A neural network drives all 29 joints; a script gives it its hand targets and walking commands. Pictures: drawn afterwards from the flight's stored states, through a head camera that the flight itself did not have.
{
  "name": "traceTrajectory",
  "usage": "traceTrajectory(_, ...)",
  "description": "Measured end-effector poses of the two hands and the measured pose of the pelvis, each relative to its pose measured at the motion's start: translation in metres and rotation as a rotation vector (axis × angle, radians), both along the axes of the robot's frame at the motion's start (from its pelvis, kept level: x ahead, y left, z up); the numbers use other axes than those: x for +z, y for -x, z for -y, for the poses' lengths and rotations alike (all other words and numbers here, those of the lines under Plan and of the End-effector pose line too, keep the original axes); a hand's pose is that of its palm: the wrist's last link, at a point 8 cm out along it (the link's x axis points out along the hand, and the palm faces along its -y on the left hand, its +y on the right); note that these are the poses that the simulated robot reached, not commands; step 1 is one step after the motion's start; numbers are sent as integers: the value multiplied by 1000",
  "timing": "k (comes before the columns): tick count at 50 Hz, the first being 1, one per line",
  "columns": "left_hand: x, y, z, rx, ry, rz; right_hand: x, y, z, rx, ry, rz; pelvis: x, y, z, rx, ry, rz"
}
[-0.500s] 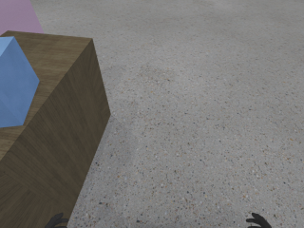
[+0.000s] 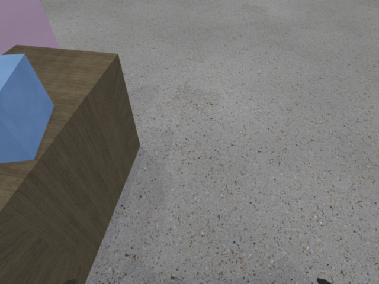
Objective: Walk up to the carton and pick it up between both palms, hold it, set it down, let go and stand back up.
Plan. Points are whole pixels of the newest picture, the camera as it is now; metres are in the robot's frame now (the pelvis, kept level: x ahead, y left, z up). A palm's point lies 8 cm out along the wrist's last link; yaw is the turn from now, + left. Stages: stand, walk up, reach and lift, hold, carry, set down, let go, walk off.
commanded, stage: stand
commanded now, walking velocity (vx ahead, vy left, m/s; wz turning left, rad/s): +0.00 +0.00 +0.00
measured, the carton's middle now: out of the picture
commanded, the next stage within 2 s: walk up in 1.52 s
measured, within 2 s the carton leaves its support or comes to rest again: neither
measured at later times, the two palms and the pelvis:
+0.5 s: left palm out of the picture +0.09 +0.30 -0.11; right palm out of the picture +0.08 -0.31 -0.11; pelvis +0.00 +0.00 +0.00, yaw +0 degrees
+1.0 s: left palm out of the picture +0.10 +0.30 -0.12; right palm out of the picture +0.09 -0.31 -0.11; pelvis +0.01 +0.00 +0.00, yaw +0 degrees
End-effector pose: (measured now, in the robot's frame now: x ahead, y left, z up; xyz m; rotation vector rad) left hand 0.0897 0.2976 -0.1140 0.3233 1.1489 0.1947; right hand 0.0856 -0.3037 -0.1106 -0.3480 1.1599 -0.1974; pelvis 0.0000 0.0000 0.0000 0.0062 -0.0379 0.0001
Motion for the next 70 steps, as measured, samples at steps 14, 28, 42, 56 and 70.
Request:
traceTrajectory(14,-1,4,3,10,6,-16,3,2,5,-6,10,-10,2,-1,1,-2,1,1)
traceTrajectory(28,0,4,-2,18,-1,-29,1,1,3,-11,5,-23,2,-5,0,-5,2,-5)
traceTrajectory(42,-2,-1,-3,17,5,-41,2,-3,1,-11,12,-35,2,-11,-2,-6,4,-11)
traceTrajectory(56,-1,-11,-4,13,5,-24,5,-8,2,-18,20,-25,3,-15,-4,-5,2,-8)
traceTrajectory(70,1,-8,-7,21,-3,-34,3,-6,2,-19,18,-34,3,-15,-5,-6,2,-9)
